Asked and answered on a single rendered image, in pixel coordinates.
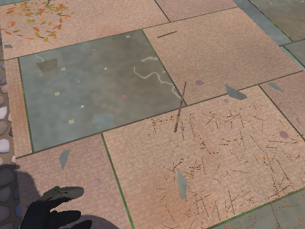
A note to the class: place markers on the robot left hand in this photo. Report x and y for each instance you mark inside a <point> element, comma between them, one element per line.
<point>39,215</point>

